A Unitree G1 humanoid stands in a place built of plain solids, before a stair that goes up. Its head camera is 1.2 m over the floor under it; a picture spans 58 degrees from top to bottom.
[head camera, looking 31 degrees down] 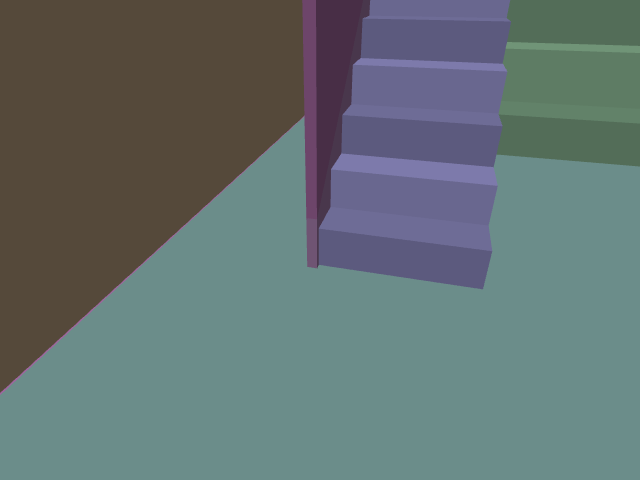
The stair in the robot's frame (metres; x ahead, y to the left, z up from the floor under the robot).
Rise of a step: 0.20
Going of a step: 0.23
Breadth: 0.77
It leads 15 degrees to the right of straight ahead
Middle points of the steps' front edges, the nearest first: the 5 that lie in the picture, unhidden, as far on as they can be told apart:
1.66 -0.36 0.21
1.89 -0.42 0.41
2.11 -0.48 0.61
2.34 -0.54 0.82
2.56 -0.60 1.02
